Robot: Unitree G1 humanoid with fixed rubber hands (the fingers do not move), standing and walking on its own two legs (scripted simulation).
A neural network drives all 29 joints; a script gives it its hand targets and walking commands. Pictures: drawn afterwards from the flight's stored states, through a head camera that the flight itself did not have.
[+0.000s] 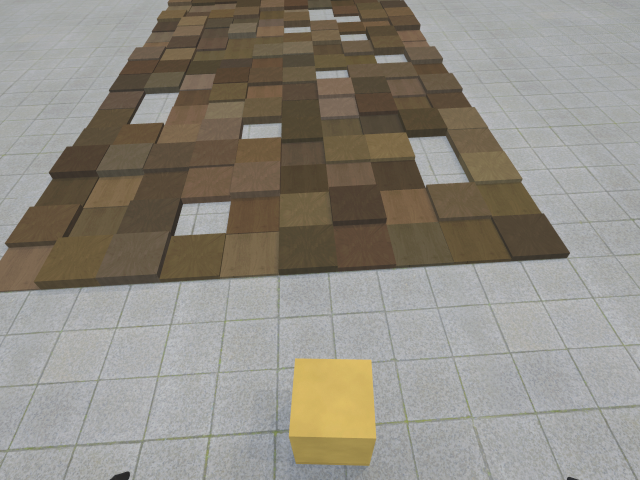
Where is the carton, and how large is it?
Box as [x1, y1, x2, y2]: [289, 358, 375, 465]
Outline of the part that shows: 295,358 289,438 296,463 368,465 375,441 371,361 358,359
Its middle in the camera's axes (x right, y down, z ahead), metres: +0.03 +0.49 +1.09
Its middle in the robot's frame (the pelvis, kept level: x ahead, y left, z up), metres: +0.44 +0.01 -0.66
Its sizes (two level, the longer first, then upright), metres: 0.210 0.200 0.250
